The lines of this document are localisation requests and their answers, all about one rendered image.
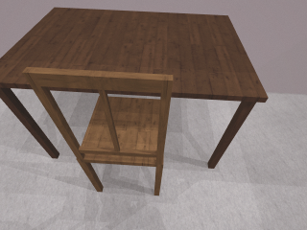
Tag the chair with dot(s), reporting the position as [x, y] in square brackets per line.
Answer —
[122, 130]

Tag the table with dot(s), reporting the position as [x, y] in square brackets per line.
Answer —
[202, 51]

